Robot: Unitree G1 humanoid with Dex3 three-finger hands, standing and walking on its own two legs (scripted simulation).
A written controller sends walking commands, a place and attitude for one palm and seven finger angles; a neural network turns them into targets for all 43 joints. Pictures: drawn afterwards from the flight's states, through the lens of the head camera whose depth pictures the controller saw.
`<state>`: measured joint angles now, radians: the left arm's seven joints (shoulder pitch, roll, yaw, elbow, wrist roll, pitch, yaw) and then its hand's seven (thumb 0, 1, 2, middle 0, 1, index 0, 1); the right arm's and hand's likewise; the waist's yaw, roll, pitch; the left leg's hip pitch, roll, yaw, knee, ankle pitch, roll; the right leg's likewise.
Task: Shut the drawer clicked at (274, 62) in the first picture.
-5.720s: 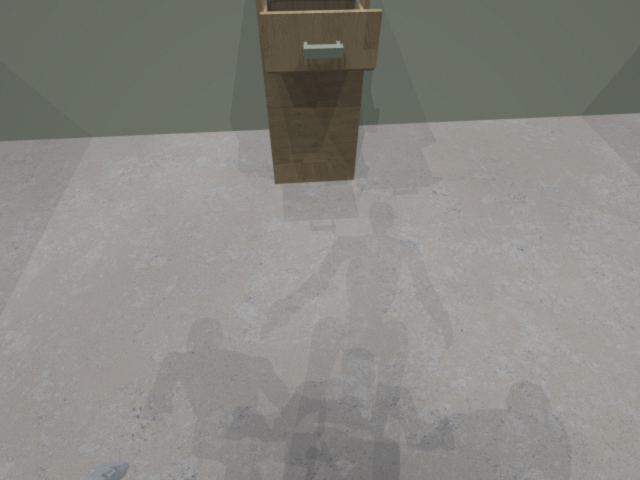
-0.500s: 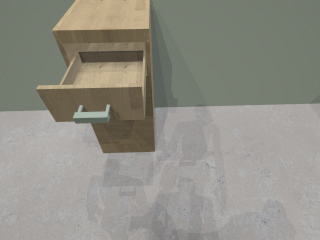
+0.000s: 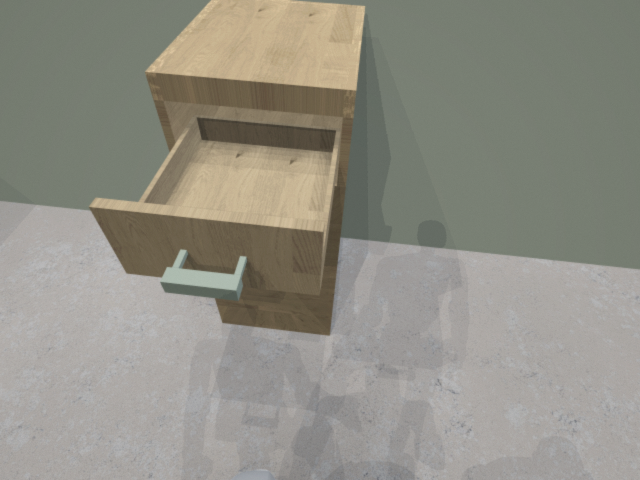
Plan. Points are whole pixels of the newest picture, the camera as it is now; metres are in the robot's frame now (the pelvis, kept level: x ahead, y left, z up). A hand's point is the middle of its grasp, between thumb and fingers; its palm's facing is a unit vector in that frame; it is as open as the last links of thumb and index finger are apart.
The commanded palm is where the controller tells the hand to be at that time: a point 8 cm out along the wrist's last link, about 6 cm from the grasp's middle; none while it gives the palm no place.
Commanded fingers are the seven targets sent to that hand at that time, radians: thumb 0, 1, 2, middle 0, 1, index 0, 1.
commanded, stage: take the last steps up to it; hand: left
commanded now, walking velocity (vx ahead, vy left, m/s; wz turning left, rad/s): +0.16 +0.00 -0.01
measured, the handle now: (207, 271) +0.38 +0.22 +0.00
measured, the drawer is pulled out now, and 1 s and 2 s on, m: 0.29 0.29 0.29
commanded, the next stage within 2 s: come to a stop and stand still in 0.02 s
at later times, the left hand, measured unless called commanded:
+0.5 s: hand out of the picture +0.12 +0.19 -0.17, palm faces +0.01 -0.97 -0.25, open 7.3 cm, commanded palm none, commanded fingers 0.00 0.90 0.90 -0.20 -0.30 -0.20 -0.30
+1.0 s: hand out of the picture +0.04 +0.19 -0.18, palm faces +0.06 -0.98 -0.19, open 7.4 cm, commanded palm none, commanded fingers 0.00 0.90 0.90 -0.20 -0.30 -0.20 -0.30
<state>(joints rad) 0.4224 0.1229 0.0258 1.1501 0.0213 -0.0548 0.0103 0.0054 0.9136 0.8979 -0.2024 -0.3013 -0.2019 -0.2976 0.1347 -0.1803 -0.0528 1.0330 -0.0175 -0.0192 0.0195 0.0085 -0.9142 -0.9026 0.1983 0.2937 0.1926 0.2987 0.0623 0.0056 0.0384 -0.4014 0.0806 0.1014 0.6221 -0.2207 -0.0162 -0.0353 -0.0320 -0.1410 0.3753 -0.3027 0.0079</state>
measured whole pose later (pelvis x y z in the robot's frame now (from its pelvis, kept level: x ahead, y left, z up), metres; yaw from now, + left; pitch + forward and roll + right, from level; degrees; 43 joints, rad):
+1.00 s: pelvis +0.02 +0.01 +0.00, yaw -1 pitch -1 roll +1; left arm 0.25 0.18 0.04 1.10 0.02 0.04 0.01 0.01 0.91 0.90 -0.20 -0.30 -0.20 -0.30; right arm 0.29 -0.15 -0.03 1.09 -0.02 0.01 -0.02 0.01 -0.90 -0.90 0.20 0.29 0.20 0.30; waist 0.02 -0.03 0.00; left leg -0.14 0.02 0.04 0.42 -0.26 -0.01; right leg -0.29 -0.05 -0.06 0.56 -0.29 0.01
